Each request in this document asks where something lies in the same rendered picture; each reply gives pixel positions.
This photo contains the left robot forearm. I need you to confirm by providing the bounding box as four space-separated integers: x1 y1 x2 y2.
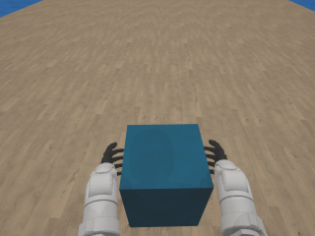
78 162 120 236

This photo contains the right robot forearm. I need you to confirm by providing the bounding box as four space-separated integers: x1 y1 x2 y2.
214 159 268 236

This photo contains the robot left hand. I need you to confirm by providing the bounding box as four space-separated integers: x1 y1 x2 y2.
100 142 124 176

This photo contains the carton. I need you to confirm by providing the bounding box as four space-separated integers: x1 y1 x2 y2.
119 124 214 228

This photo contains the robot right hand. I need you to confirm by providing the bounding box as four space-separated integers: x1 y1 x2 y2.
204 140 227 174

